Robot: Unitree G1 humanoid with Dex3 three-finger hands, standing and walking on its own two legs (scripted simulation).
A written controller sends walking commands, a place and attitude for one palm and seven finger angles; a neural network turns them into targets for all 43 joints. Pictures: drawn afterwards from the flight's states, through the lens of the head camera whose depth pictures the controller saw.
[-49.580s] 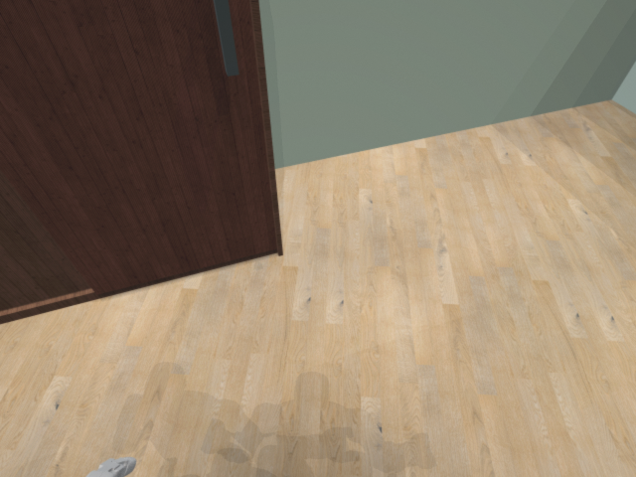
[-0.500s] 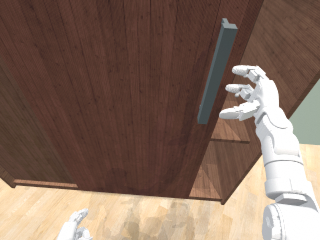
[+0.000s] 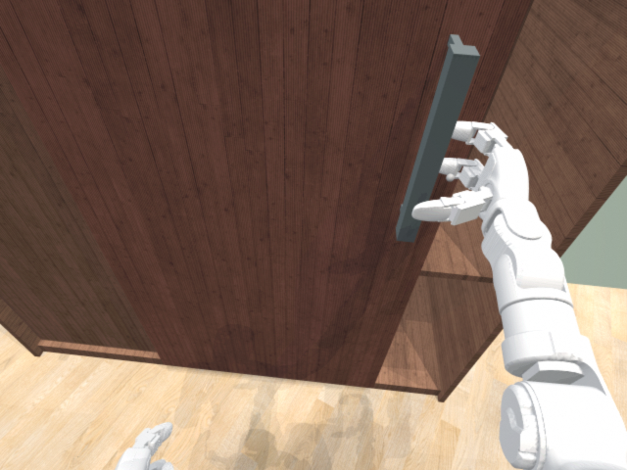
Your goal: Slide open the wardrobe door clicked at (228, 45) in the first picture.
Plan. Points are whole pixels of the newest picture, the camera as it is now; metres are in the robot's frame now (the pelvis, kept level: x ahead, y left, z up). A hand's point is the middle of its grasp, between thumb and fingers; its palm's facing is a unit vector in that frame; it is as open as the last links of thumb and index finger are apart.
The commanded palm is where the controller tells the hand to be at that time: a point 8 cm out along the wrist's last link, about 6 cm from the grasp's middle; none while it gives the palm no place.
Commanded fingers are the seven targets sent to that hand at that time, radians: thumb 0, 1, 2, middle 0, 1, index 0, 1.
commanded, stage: feel for the door with the fingertips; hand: right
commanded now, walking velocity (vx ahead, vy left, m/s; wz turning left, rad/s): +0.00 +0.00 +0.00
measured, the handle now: (426, 151) +0.50 -0.11 +0.18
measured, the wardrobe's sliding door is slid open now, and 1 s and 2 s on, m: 0.22 0.22 0.22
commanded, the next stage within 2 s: slide the fingers in behind the handle in 0.38 s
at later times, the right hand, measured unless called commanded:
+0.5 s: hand (448, 165) +0.46 -0.13 +0.19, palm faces +0.02 +1.00 +0.01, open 14.0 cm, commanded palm +0.43 -0.18 +0.19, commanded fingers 0.00 0.50 -0.30 0.30 1.20 0.30 1.20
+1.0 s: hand (454, 180) +0.43 -0.13 +0.19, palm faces +0.01 +1.00 +0.02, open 14.0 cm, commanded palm +0.41 -0.18 +0.19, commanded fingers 0.00 0.50 -0.30 0.30 1.20 0.30 1.20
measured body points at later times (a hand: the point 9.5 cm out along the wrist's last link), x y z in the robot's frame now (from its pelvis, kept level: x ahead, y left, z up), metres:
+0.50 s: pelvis +0.00 +0.00 +0.00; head +0.01 +0.01 +0.45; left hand +0.10 +0.25 -0.12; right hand +0.45 -0.18 +0.19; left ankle +0.01 +0.11 -0.74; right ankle -0.01 -0.13 -0.74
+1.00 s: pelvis +0.01 -0.01 +0.00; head +0.01 +0.00 +0.45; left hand +0.15 +0.24 -0.10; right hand +0.43 -0.19 +0.19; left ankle +0.01 +0.11 -0.74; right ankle -0.01 -0.13 -0.74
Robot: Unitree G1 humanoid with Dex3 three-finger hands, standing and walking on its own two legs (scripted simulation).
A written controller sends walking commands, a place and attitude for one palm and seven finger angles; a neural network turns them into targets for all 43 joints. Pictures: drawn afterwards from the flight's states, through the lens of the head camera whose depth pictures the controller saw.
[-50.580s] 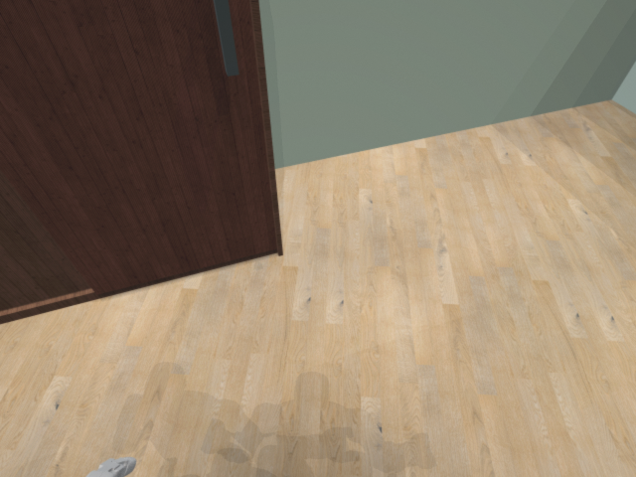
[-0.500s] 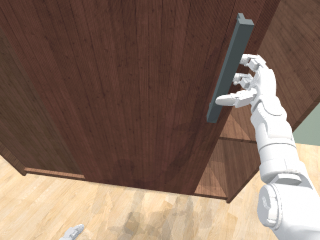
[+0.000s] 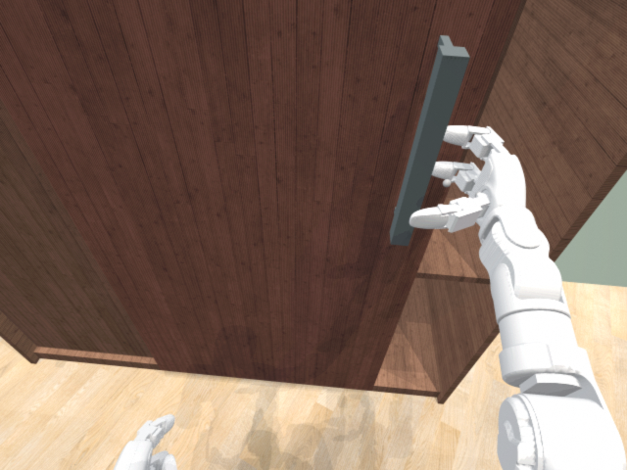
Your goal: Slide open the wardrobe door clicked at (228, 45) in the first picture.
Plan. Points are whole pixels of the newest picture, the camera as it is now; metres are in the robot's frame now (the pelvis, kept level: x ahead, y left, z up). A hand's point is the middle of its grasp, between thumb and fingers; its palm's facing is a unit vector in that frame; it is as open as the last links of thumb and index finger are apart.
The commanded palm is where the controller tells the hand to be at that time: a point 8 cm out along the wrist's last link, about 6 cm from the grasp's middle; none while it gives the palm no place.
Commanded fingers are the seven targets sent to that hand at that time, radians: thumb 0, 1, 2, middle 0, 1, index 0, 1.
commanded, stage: slide the fingers in behind the handle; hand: right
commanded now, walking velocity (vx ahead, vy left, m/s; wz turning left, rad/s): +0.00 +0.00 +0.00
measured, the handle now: (418, 154) +0.49 -0.10 +0.18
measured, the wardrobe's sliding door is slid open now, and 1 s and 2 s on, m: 0.22 0.22 0.22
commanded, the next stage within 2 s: move the hooked fingers beside the handle in 0.38 s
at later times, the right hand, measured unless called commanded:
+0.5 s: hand (431, 178) +0.42 -0.11 +0.19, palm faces +0.03 +1.00 +0.00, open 14.2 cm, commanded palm +0.40 -0.15 +0.19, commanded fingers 0.00 0.50 -0.30 0.30 1.20 0.30 1.20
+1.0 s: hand (421, 177) +0.42 -0.09 +0.19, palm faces +0.00 +1.00 +0.02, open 14.1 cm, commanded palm +0.39 -0.16 +0.19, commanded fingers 0.00 0.50 -0.30 0.30 1.20 0.30 1.20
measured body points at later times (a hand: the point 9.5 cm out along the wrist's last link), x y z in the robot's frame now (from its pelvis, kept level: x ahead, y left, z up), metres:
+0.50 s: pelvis -0.01 +0.00 +0.00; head -0.01 +0.01 +0.45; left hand +0.12 +0.24 -0.11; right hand +0.41 -0.16 +0.20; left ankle +0.00 +0.12 -0.74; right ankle -0.02 -0.12 -0.74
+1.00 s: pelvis +0.00 +0.01 +0.00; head -0.01 +0.02 +0.45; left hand +0.12 +0.26 -0.11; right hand +0.42 -0.15 +0.19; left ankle +0.00 +0.12 -0.74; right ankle -0.02 -0.12 -0.74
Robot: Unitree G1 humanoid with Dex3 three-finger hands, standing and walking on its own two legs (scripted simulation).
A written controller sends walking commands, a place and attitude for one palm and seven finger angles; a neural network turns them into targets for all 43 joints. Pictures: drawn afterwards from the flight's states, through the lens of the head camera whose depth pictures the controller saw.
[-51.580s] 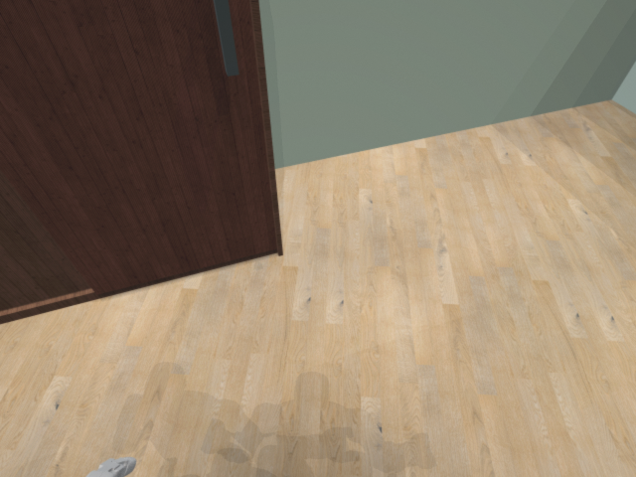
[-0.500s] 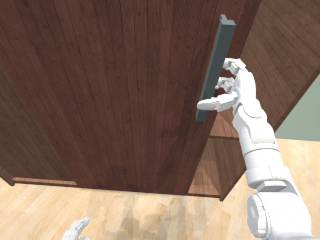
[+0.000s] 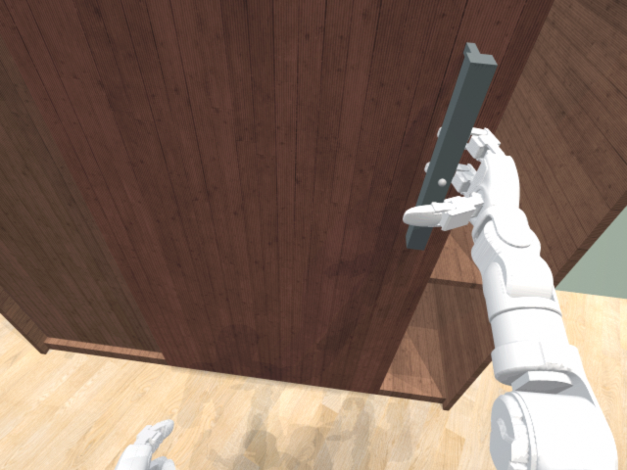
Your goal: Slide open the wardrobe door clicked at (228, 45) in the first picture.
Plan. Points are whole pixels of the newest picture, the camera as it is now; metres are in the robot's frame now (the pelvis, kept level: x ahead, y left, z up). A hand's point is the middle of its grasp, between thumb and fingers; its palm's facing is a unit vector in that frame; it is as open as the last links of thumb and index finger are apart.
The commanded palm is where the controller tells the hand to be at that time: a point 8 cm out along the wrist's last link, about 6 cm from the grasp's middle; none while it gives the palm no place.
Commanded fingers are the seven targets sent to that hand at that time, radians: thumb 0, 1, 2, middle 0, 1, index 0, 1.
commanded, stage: move the hooked fingers beside the handle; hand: right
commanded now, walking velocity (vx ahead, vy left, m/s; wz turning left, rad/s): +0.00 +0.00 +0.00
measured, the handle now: (439, 159) +0.49 -0.12 +0.18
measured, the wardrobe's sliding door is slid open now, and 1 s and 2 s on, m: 0.22 0.22 0.22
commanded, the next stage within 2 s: feel for the door with the fingertips in 1.90 s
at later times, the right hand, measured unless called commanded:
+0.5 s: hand (483, 202) +0.39 -0.16 +0.19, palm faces +0.04 +1.00 +0.01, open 14.0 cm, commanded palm +0.37 -0.21 +0.19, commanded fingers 0.00 0.50 -0.30 0.30 1.20 0.30 1.20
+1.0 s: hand (499, 210) +0.38 -0.17 +0.19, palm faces +0.05 +1.00 +0.01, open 14.0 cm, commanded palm +0.36 -0.23 +0.19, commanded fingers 0.00 0.50 -0.30 0.30 1.20 0.30 1.20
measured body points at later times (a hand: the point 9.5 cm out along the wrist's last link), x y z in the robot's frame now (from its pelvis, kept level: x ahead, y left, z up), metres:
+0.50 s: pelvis +0.00 -0.01 +0.00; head -0.01 +0.01 +0.45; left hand +0.16 +0.23 -0.10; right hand +0.38 -0.21 +0.19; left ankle +0.00 +0.11 -0.74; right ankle -0.02 -0.13 -0.74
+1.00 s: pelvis -0.01 -0.01 +0.00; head -0.03 +0.00 +0.45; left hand +0.13 +0.23 -0.10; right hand +0.38 -0.23 +0.19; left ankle +0.00 +0.11 -0.74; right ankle -0.02 -0.13 -0.74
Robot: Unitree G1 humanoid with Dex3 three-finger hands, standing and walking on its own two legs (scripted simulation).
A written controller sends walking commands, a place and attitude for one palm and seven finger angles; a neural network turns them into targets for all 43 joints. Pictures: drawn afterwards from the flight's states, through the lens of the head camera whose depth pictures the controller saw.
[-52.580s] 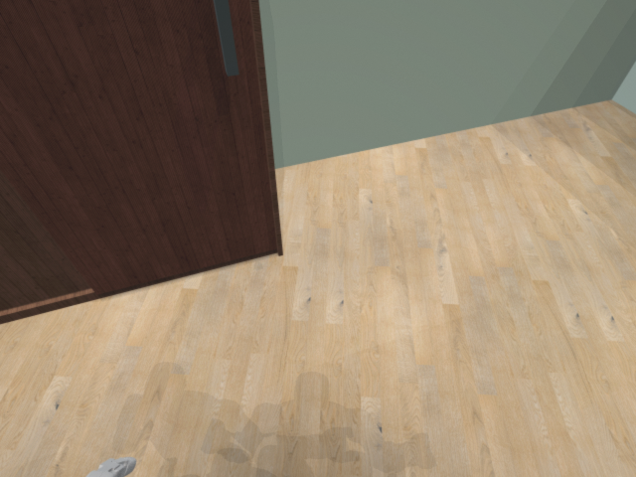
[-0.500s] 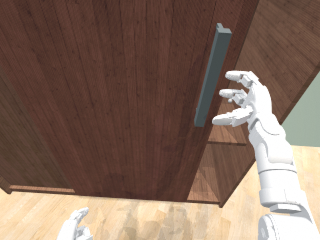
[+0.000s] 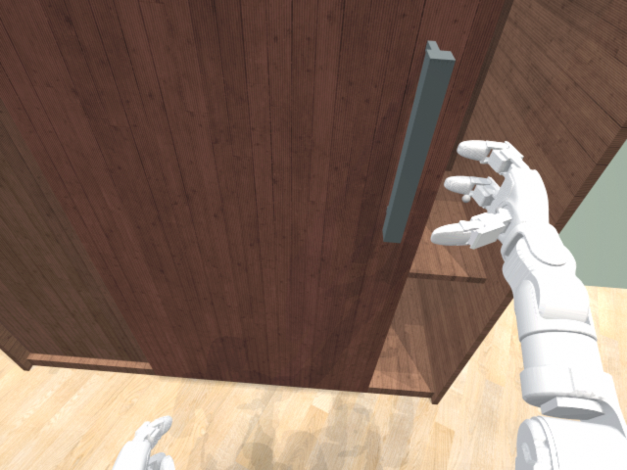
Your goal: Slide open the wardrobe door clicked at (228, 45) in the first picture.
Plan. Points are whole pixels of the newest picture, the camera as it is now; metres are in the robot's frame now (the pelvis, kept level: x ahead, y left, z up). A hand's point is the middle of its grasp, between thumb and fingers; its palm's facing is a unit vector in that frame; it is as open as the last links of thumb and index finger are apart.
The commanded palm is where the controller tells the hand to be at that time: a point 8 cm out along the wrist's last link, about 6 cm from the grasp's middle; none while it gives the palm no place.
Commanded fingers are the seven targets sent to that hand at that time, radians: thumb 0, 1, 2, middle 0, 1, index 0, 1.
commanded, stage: move the hooked fingers beside the handle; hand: right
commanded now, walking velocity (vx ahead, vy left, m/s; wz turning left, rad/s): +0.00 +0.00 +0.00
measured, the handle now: (409, 153) +0.50 -0.10 +0.18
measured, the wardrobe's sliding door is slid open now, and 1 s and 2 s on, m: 0.22 0.22 0.22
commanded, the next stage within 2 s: feel for the door with the fingertips in 0.90 s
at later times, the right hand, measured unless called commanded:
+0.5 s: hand (467, 191) +0.42 -0.16 +0.19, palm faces +0.03 +1.00 +0.01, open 14.0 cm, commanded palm +0.39 -0.22 +0.19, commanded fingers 0.00 0.50 -0.30 0.30 1.20 0.30 1.20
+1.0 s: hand (471, 197) +0.40 -0.16 +0.19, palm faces +0.01 +1.00 +0.01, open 14.0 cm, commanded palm +0.38 -0.21 +0.19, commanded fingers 0.00 0.50 -0.30 0.30 1.20 0.30 1.20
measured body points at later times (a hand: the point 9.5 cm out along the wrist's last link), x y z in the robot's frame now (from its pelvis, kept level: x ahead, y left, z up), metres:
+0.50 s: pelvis +0.01 +0.00 +0.00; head +0.00 +0.02 +0.45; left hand +0.15 +0.25 -0.10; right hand +0.41 -0.21 +0.19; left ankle +0.01 +0.12 -0.74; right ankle +0.00 -0.12 -0.74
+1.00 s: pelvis +0.01 +0.00 +0.00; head -0.01 +0.02 +0.45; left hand +0.18 +0.24 -0.09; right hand +0.39 -0.21 +0.20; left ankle +0.01 +0.12 -0.74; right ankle +0.00 -0.12 -0.74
